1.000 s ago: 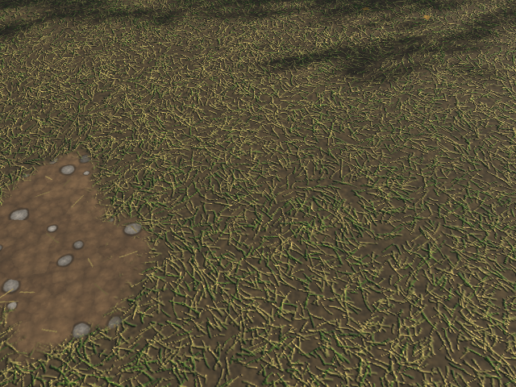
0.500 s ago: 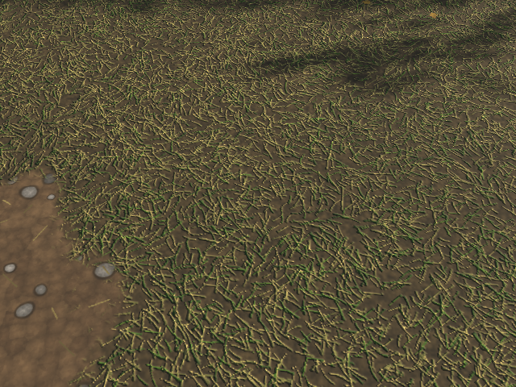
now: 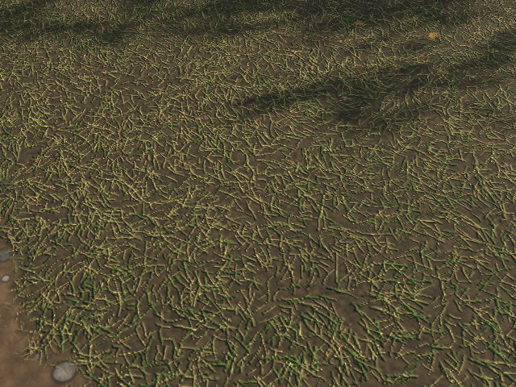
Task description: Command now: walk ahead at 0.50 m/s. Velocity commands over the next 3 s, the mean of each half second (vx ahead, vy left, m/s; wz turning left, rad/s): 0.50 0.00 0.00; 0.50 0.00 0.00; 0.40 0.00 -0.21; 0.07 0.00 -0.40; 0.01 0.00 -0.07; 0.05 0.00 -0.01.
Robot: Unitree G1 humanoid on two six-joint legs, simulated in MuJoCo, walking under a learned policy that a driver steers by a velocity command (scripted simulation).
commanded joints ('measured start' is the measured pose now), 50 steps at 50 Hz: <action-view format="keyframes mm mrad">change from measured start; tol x16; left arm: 1 152 76 17 26 -12 -9 3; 25 476 9 -21 80 -60 -14 17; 44 -130 42 -16 -90 -8 37 -16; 50 -81 76 -3 -98 -8 13 -5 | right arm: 1 -17 -78 -22 -72 -17 -7 6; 19 -458 -67 -7 -242 -19 27 34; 25 126 -289 -88 -91 -65 -4 2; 29 -144 -103 -37 -114 -15 -3 16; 50 104 -145 -24 -5 -25 -17 -16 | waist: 1 33 -28 -64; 20 60 -87 39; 24 -135 -9 -232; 25 -91 229 -368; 29 20 12 -60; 50 33 70 -2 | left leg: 1 -355 91 -65 115 113 9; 19 -426 73 66 -514 335 -15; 23 0 -26 108 -644 277 63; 24 269 125 -54 -651 228 110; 25 562 435 -565 -744 136 259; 26 493 417 -684 -845 84 246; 31 52 239 -204 -946 323 105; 46 296 222 -46 -955 653 105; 50 349 245 -17 -791 997 81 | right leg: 1 308 -307 400 -330 73 -126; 18 470 -249 148 -372 440 -92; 23 462 -222 80 42 813 -41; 24 264 -179 55 307 538 -22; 25 -111 14 11 721 -157 27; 26 -217 11 164 818 -315 10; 42 -285 -133 58 205 161 88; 50 -106 -36 12 11 4 -8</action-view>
